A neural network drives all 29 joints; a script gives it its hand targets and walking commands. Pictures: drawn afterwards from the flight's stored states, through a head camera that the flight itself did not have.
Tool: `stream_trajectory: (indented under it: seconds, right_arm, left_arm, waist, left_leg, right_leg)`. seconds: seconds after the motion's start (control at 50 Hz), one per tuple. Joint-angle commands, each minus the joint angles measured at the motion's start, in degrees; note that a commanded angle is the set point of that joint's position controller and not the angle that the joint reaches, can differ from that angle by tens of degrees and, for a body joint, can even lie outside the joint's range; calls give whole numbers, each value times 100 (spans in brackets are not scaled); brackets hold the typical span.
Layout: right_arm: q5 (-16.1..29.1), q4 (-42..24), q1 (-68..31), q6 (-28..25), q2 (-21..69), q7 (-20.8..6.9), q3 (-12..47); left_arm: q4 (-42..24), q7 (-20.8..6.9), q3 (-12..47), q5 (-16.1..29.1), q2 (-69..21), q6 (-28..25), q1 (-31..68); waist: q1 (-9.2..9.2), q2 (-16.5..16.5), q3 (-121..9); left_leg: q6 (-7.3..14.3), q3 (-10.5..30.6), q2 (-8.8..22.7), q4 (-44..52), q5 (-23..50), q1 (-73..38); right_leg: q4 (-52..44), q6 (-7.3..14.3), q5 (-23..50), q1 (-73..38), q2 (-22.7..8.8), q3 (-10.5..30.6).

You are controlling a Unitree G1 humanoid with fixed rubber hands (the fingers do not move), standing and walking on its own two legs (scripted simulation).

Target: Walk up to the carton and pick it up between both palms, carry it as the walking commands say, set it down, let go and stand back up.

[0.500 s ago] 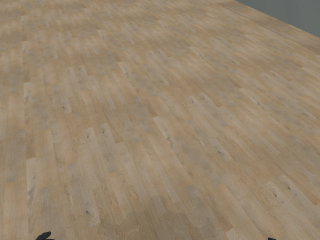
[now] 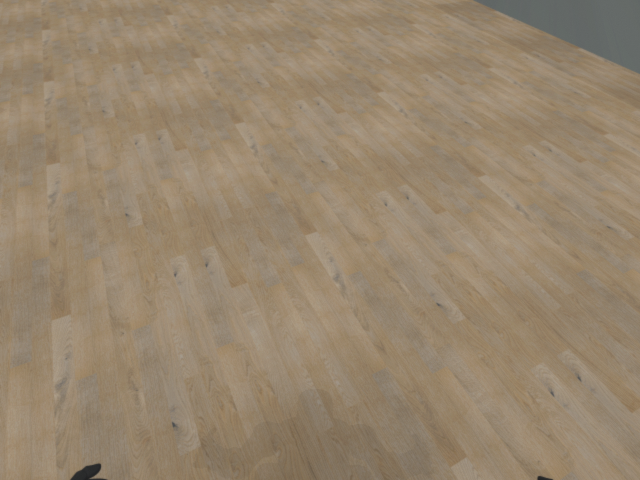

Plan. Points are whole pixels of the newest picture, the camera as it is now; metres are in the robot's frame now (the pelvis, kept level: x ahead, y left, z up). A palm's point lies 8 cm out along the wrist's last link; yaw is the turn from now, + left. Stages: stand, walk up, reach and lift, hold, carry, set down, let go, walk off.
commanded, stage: walk up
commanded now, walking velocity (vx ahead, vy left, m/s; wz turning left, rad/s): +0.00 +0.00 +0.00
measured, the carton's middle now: out of the picture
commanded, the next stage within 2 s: none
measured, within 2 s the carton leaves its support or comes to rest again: neither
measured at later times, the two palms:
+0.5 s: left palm out of the picture +0.12 +0.53 -0.08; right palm (413, 303) +0.39 -0.14 -0.04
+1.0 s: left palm out of the picture +0.24 +0.58 -0.04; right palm (284, 172) +0.75 +0.09 -0.07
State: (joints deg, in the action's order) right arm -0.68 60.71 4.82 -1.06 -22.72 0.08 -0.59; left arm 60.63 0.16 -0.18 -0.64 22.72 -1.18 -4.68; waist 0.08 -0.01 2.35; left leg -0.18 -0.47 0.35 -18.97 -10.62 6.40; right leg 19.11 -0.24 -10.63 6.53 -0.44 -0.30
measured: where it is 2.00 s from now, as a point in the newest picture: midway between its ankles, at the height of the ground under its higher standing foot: (128, 279)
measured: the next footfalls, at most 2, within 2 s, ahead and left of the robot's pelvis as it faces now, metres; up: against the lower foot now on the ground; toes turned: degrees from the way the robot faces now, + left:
left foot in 0.38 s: +0.15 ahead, +0.28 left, +0.00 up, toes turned +24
right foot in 0.78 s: +0.52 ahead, +0.18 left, +0.00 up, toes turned +20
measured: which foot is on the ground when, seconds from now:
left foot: down 0.00-0.04, up 0.06-0.36, down 0.38-0.78, up 0.80-1.00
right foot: down 0.00-0.38, up 0.40-0.76, down 0.78-1.00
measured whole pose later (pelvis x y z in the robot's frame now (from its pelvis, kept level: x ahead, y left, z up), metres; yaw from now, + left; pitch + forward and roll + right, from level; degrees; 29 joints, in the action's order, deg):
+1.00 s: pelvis +0.42 +0.25 -0.01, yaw +37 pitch +0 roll -2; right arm -0.6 46.7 6.3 -3.1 -30.3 -8.8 -4.8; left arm 47.0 -2.7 -4.5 -0.4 30.6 -9.6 -17.7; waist 3.6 5.6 -0.9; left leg -0.8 3.7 3.9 -53.5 -7.8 34.6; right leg 21.6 1.1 -11.6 9.3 -3.5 -17.2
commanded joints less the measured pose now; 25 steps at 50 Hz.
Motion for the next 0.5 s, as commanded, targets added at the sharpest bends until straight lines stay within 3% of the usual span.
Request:
stream_trajectory:
  seconds: [0.0,0.02,0.04,0.06,0.08,0.1,0.12,0.16,0.22,0.26,0.3,0.32,0.34,0.36,0.38,0.4,0.42,0.44,0.46,0.48]
  right_arm:
    - [2,-237,-196,-51,-997,25,-172]
    - [-254,-1198,-652,2,-1831,-317,-588]
    - [-258,-1597,-1366,-1,-1670,-658,-580]
    - [-321,-1866,-1570,18,-1255,-807,-517]
    - [-335,-1873,-1407,65,-1320,-891,-546]
    - [-263,-1792,-1056,74,-1488,-987,-625]
    - [-241,-1707,-716,98,-1619,-1087,-722]
    - [-190,-1734,-564,138,-1556,-1249,-754]
    - [-127,-1925,-947,132,-1453,-1389,-729]
    - [-101,-1992,-1046,114,-1457,-1367,-725]
    - [-83,-1964,-840,97,-1535,-1288,-769]
    - [-60,-1915,-564,82,-1624,-1237,-815]
    - [-57,-1818,-152,63,-1731,-1166,-874]
    - [-98,-1635,568,24,-1939,-1058,-973]
    - [-137,-1484,1564,-7,-2701,-905,-1164]
    - [67,-1602,1320,-47,-3297,-778,-1208]
    - [179,-1711,747,-93,-3088,-735,-1123]
    - [136,-1786,558,-130,-2793,-709,-967]
    - [133,-1865,295,-174,-2461,-700,-875]
    - [146,-1920,35,-228,-2260,-695,-809]
  left_arm:
    - [-240,25,-173,2,995,-51,201]
    - [-469,-145,-764,34,2179,-256,-368]
    - [-346,-111,-901,-21,2409,-396,-1182]
    - [-506,-38,-1005,-80,2622,-511,-1098]
    - [-922,-25,-977,-105,2476,-586,-543]
    - [-1178,-14,-969,-118,2319,-631,-119]
    - [-1265,-31,-943,-82,2214,-663,-16]
    - [-1301,-64,-956,-89,2309,-680,-132]
    - [-1314,-148,-968,-186,2498,-645,-209]
    - [-1363,-201,-939,-210,2600,-636,-94]
    - [-1427,-246,-871,-230,2609,-634,28]
    - [-1474,-261,-837,-234,2626,-626,141]
    - [-1487,-266,-785,-227,2578,-602,152]
    - [-1494,-286,-685,-198,2371,-558,-25]
    - [-1730,-318,-532,-100,1896,-556,-59]
    - [-1950,-317,-384,-41,1702,-628,178]
    - [-1796,-302,-409,27,2086,-635,280]
    - [-1672,-335,-445,132,2175,-661,167]
    - [-1545,-362,-491,165,2228,-648,-133]
    - [-1455,-382,-549,118,2263,-616,-380]
  waist:
    - [0,2,-350]
    - [379,50,-760]
    - [898,-283,-614]
    - [874,-1312,-305]
    - [554,-738,-220]
    - [239,-442,-235]
    - [89,-321,-356]
    - [72,-724,-399]
    - [157,-572,-30]
    - [111,-581,24]
    - [-11,-642,-37]
    - [-147,-621,-114]
    - [-336,-484,-275]
    - [-650,52,-690]
    - [-1144,1697,-1067]
    - [-1025,2227,-1274]
    - [-725,879,-1036]
    - [-483,517,-573]
    - [-176,416,-268]
    - [25,593,-124]
  left_leg:
    - [175,537,706,274,775,-51]
    - [539,1164,554,-611,-1805,1705]
    - [248,690,314,-1254,-1919,3460]
    - [179,284,339,-2825,-1230,4505]
    - [7,587,759,-3506,-893,4552]
    - [-85,777,947,-3617,-654,4175]
    - [-207,780,1102,-3552,-437,3762]
    - [-287,376,1074,-3116,-299,3236]
    - [-212,-222,960,-2349,-25,2651]
    - [-120,-521,838,-2024,-1,2145]
    - [-41,-779,644,-1879,-155,1588]
    - [20,-908,490,-1761,-348,1181]
    - [102,-1006,219,-1584,-793,692]
    - [320,-859,17,-1259,-1298,-376]
    - [999,1498,988,-94,-3352,-1797]
    - [1612,4199,2119,1315,-4609,-1781]
    - [1599,3651,2300,1116,-3995,-1275]
    - [1511,3022,2064,947,-3255,-656]
    - [1280,2298,1737,899,-2500,12]
    - [1084,1794,1386,920,-2157,572]
  right_leg:
    - [-279,181,762,-28,-703,532]
    - [398,526,-1777,-928,-856,339]
    - [-346,933,-2903,-1890,-1561,1211]
    - [-1123,1324,-3339,-1861,-2744,2267]
    - [-1321,1418,-2981,-1310,-3074,2208]
    - [-1385,1302,-2716,-879,-2900,1830]
    - [-1360,1185,-2382,-666,-2630,1263]
    - [-1425,1077,-2303,-267,-2226,296]
    - [-1536,1038,-2369,313,-2029,-372]
    - [-1408,1018,-2502,590,-1968,-672]
    - [-1031,992,-2716,795,-1923,-842]
    - [-670,961,-2539,907,-1892,-944]
    - [112,900,-1802,1001,-1788,-1115]
    - [1831,769,-741,1419,-1484,-1451]
    - [4666,336,-629,3196,-795,-1751]
    - [5643,169,-2084,4635,-234,-693]
    - [5322,252,-1388,4481,-750,55]
    - [4868,223,-938,4112,-939,51]
    - [4194,171,-779,3580,-1036,26]
    - [3578,98,-732,3081,-1001,-51]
